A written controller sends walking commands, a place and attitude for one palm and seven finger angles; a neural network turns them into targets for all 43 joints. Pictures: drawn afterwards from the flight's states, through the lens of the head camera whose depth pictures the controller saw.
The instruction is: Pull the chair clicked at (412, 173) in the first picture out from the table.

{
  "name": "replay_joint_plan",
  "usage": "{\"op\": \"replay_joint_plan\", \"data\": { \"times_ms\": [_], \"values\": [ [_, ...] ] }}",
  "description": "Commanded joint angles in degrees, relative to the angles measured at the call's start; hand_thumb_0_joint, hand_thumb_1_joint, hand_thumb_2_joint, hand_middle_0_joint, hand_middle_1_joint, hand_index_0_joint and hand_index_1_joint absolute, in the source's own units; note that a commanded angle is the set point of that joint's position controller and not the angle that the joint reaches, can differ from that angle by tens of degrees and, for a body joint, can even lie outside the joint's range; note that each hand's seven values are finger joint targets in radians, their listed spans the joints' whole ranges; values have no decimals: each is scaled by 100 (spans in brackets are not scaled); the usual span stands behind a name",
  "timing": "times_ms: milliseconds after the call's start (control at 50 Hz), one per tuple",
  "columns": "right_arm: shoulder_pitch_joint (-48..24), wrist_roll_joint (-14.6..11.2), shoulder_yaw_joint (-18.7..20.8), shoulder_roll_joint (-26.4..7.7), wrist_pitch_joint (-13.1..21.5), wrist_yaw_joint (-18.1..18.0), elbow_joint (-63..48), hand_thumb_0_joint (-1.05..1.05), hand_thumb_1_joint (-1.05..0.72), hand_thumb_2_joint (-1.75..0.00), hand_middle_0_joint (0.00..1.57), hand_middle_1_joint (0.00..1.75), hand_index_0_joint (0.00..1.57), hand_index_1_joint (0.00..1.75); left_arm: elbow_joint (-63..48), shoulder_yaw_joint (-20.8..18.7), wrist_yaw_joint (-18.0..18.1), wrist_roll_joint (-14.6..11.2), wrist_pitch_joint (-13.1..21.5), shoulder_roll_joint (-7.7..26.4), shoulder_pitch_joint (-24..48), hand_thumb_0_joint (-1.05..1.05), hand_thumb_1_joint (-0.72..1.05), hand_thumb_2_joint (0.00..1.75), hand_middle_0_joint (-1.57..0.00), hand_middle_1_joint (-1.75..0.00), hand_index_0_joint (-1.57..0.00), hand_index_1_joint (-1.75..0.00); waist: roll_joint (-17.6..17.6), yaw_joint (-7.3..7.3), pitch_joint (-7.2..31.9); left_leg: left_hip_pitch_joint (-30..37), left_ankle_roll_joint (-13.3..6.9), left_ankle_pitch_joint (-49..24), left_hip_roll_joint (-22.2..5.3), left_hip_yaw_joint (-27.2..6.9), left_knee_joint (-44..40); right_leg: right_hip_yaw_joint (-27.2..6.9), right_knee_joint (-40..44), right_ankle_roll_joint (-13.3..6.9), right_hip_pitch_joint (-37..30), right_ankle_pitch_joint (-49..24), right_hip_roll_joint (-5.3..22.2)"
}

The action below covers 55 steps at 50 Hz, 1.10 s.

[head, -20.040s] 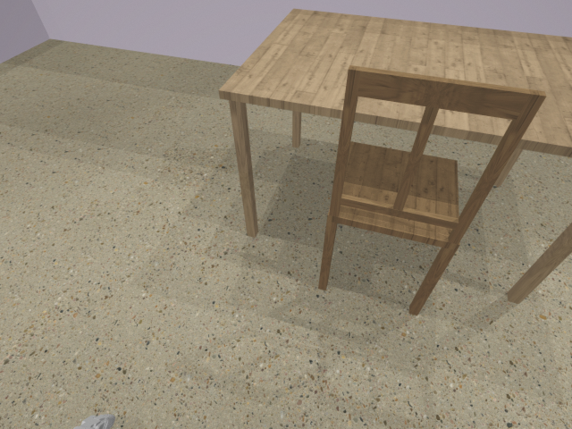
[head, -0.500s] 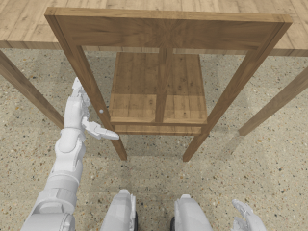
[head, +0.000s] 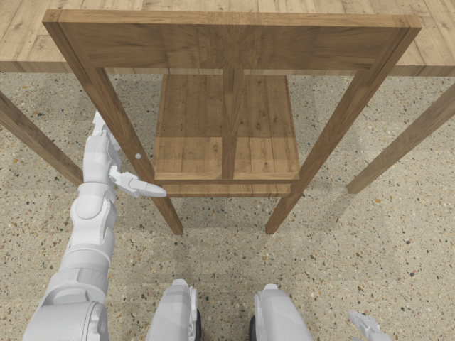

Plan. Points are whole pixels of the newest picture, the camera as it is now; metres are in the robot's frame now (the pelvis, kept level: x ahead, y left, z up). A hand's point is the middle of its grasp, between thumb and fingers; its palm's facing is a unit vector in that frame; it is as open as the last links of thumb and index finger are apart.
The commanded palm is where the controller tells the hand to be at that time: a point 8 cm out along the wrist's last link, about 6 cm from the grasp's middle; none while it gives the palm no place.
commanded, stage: push the fingers through the gap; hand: left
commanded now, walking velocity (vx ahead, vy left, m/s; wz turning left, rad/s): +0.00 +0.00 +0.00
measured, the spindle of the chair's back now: (229, 136) +0.45 -0.01 +0.04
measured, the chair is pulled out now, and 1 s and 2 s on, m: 0.00 0.00 0.03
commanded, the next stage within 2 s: hook a spindle and tug to test in 0.06 s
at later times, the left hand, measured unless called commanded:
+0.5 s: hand (139, 158) +0.42 +0.15 +0.03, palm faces +0.01 -1.00 -0.05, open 15.6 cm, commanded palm +0.40 +0.19 +0.02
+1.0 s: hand (137, 155) +0.42 +0.15 +0.03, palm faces +0.03 -1.00 -0.04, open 6.3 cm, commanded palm +0.40 +0.18 +0.02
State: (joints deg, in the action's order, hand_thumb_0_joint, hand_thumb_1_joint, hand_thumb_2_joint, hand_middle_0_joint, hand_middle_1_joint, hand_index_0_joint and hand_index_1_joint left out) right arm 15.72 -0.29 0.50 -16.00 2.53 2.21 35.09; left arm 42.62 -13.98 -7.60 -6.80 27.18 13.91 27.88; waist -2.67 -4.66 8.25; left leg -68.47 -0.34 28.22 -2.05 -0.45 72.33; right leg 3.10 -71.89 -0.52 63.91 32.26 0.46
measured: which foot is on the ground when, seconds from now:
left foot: down 0.00-1.00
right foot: down 0.00-1.00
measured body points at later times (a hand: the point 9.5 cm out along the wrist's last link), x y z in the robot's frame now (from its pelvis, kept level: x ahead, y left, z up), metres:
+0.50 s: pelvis +0.00 +0.00 +0.00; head +0.12 +0.01 +0.43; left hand +0.41 +0.20 +0.03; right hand +0.11 -0.26 -0.12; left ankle +0.05 +0.12 -0.62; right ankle +0.01 -0.12 -0.62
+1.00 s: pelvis +0.00 +0.00 +0.00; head +0.13 +0.01 +0.43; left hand +0.42 +0.21 +0.03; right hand +0.11 -0.26 -0.12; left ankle +0.05 +0.12 -0.62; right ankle +0.01 -0.12 -0.62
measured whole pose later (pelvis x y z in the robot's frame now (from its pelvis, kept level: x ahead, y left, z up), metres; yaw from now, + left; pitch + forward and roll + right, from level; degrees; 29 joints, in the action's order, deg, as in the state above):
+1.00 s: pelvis +0.00 +0.00 +0.00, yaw +1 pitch +24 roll -2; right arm 14.7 -0.2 0.8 -15.9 1.6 2.7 35.3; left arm 43.4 -11.1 -4.6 -7.0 27.7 12.7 29.1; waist -2.8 -3.7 8.4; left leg -68.4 -0.6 28.2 -1.4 -1.1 72.5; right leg 3.7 -71.7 -0.3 63.3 32.4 0.9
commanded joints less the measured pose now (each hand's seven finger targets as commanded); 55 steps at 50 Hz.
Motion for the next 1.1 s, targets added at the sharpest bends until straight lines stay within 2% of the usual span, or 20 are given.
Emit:
{"op": "replay_joint_plan", "data": {
  "times_ms": [0,40,100,140,160,280,360,400,440,500,600,620,640,740,800,860,940,1000,1040,1080],
  "values": [
    [414,0,369,-884,206,-42,-491,0,-90,-90,20,30,20,30,-1265,-117,16,-74,451,949,1718,0,-50,30,-6,-8,-6,-8,40,-112,2655,2275,-127,-1575,190,-208,-674,-179,1050,-113,-1002,-1756,-140],
    [401,3,368,-878,219,-37,-517,0,-90,-90,20,30,20,30,-1361,-4,7,-64,462,849,1732,0,-50,30,-6,-8,-6,-8,-168,-101,2702,2470,-110,-1685,185,-243,-691,-142,1007,-132,-879,-1748,-140],
    [369,-16,358,-891,187,-52,-498,0,-90,-90,20,30,20,30,-1057,-79,3,-65,399,901,1642,0,-50,30,-6,-8,-6,-8,175,-130,2482,2159,-127,-1407,189,-217,-689,-162,1068,-111,-916,-1590,-141],
    [344,-1,344,-875,209,-58,-514,0,-90,-90,20,30,20,30,-1277,-11,6,-70,453,856,1888,0,-50,30,-6,-8,-6,-8,-109,-112,2590,2305,-125,-1445,203,-227,-673,-165,1029,-127,-851,-1563,-133],
    [344,2,355,-887,210,-53,-537,0,-90,-90,20,30,20,30,-1289,-122,22,-57,461,966,1750,0,-50,30,-8,-13,-8,-13,-142,-52,2655,2412,-102,-1533,196,-256,-696,-153,1022,-141,-873,-1600,-134],
    [303,-4,356,-872,170,-39,-543,0,-90,-90,20,30,20,30,-1210,205,75,-21,420,619,1813,0,-50,30,-18,-46,-18,-46,62,-163,2537,2412,-103,-1396,178,-314,-702,-94,1016,-124,-666,-1421,-137],
    [291,17,346,-887,159,-50,-556,0,-90,-90,20,30,20,30,-1306,81,182,17,438,767,1977,0,-50,30,-25,-68,-25,-68,-90,-125,2653,2458,-103,-1370,193,-323,-699,-112,1015,-137,-666,-1361,-130],
    [306,17,350,-860,144,-45,-549,0,-90,-90,20,30,20,30,-1196,202,183,60,432,632,1858,0,-50,30,-29,-79,-29,-79,18,-149,2595,2446,-105,-1448,189,-306,-685,-112,1013,-135,-690,-1459,-139],
    [308,10,350,-864,147,-35,-547,0,-90,-90,20,30,20,30,-1252,330,165,88,440,548,2000,0,-50,30,-32,-90,-32,-90,-158,-163,2624,2561,-89,-1479,171,-355,-697,-81,974,-153,-566,-1403,-134],
    [307,11,355,-872,126,-39,-532,0,-90,-90,20,30,20,30,-1138,330,159,66,414,535,1996,0,-33,37,-38,-107,-38,-107,52,-198,2614,2394,-118,-1313,195,-310,-681,-115,1050,-131,-673,-1343,-141],
    [348,2,365,-871,121,-33,-475,0,-90,-90,20,30,20,30,-1076,481,155,66,397,387,2161,0,-5,49,-46,-134,-46,-134,-59,-241,2592,2539,-113,-1336,184,-352,-698,-76,1063,-142,-515,-1287,-148],
    [362,5,368,-886,115,-40,-466,0,-90,-90,20,30,20,30,-1049,438,157,67,396,451,2194,0,0,52,-48,-140,-48,-140,90,-247,2603,2444,-124,-1323,194,-340,-686,-85,1071,-139,-613,-1325,-151],
    [361,5,375,-899,124,-49,-461,0,-90,-90,20,30,20,30,-1126,407,163,107,433,530,2221,0,6,54,-50,-145,-50,-145,-25,-221,2681,2515,-115,-1404,179,-369,-670,-80,1010,-152,-557,-1342,-146],
    [383,0,399,-863,113,-11,-458,0,-90,-90,20,30,20,30,-1186,703,127,109,416,223,2187,0,34,66,-50,-145,-50,-145,-130,-261,2733,2727,-112,-1592,173,-388,-684,-51,1019,-159,-499,-1460,-150],
    [402,9,399,-890,92,-19,-413,0,-90,-90,20,30,20,30,-1119,495,145,100,431,435,2119,0,51,73,-50,-145,-50,-145,-10,-231,2669,2592,-117,-1502,187,-361,-687,-74,1066,-153,-591,-1441,-152],
    [368,6,390,-861,101,8,-462,0,-90,-90,20,30,20,30,-1226,593,118,79,460,326,1977,0,68,80,-50,-145,-50,-145,-172,-172,2710,2700,-105,-1623,198,-360,-734,-59,1059,-171,-662,-1520,-147],
    [367,12,386,-871,75,11,-456,0,-90,-90,20,30,20,30,-1152,493,134,106,457,445,1918,0,90,90,-50,-145,-50,-145,-21,-194,2622,2515,-125,-1624,199,-322,-684,-81,1036,-158,-711,-1613,-152],
    [348,6,391,-850,64,22,-476,0,-90,-90,20,30,20,30,-1147,604,101,98,455,302,1872,0,90,90,-50,-145,-50,-145,-81,-204,2574,2600,-116,-1577,196,-321,-707,-67,1073,-156,-649,-1538,-151],
    [358,6,397,-888,61,15,-508,0,-90,-90,20,30,20,30,-1238,380,121,104,459,553,1688,0,90,90,-50,-145,-50,-145,-132,-113,2686,2663,-106,-1718,188,-328,-706,-75,1023,-174,-716,-1631,-157],
    [349,15,395,-857,42,32,-526,0,-90,-90,20,30,20,30,-1324,464,119,122,431,466,1587,0,90,90,-50,-145,-50,-145,-111,-123,2704,2703,-96,-1874,180,-332,-715,-59,1006,-164,-774,-1786,-143]
  ]
}}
